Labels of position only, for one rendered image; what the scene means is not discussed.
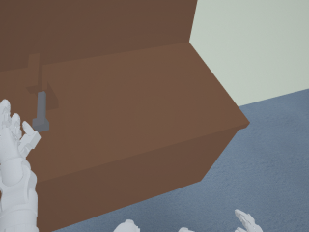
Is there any left robot thigh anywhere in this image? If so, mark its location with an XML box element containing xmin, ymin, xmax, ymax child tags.
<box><xmin>113</xmin><ymin>222</ymin><xmax>140</xmax><ymax>232</ymax></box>

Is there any left robot hand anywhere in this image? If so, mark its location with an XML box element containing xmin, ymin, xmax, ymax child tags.
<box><xmin>0</xmin><ymin>99</ymin><xmax>41</xmax><ymax>164</ymax></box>

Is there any right robot hand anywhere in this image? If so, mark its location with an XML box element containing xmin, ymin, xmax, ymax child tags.
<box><xmin>235</xmin><ymin>209</ymin><xmax>263</xmax><ymax>232</ymax></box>

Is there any left robot forearm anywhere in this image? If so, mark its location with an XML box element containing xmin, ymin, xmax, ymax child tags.
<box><xmin>0</xmin><ymin>158</ymin><xmax>39</xmax><ymax>232</ymax></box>

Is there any counter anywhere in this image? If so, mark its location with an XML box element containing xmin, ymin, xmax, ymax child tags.
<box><xmin>0</xmin><ymin>0</ymin><xmax>250</xmax><ymax>232</ymax></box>

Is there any tap lever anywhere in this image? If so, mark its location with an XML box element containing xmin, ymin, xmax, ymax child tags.
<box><xmin>32</xmin><ymin>91</ymin><xmax>49</xmax><ymax>132</ymax></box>

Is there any robot left shin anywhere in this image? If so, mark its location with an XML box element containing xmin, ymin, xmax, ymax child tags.
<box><xmin>125</xmin><ymin>219</ymin><xmax>134</xmax><ymax>224</ymax></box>

